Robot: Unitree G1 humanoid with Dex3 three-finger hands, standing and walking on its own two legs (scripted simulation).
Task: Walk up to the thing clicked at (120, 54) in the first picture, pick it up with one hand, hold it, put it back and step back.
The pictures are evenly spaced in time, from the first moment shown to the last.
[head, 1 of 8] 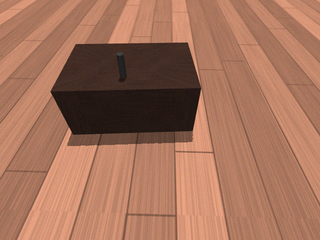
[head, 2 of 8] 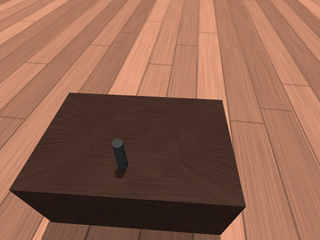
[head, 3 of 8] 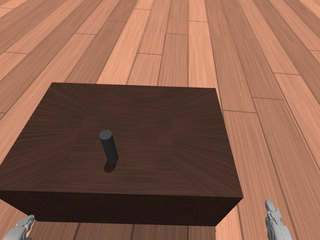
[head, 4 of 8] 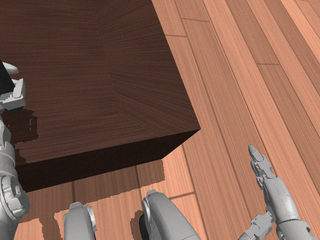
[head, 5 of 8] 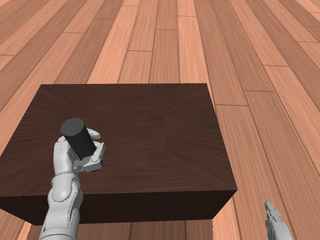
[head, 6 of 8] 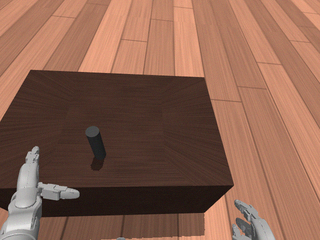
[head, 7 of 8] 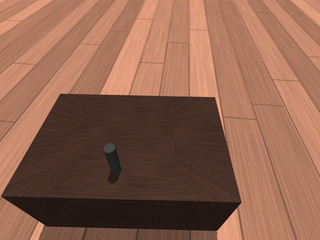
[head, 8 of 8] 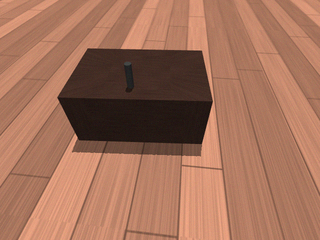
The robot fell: no
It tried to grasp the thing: yes
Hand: left
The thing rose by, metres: 0.27
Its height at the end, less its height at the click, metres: +0.00
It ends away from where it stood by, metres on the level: 0.02
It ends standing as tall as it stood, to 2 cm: yes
